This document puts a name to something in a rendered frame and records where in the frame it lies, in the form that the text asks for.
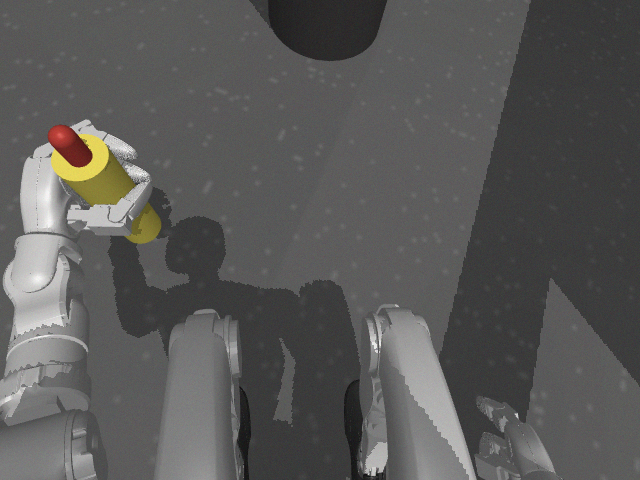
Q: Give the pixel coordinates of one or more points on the left robot arm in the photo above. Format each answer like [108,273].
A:
[46,429]

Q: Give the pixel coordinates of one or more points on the right robot foot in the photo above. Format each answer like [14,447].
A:
[353,420]

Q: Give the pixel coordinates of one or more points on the left robot hand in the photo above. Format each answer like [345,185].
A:
[49,204]

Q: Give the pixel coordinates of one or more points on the right robot hand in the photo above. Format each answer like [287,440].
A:
[520,453]

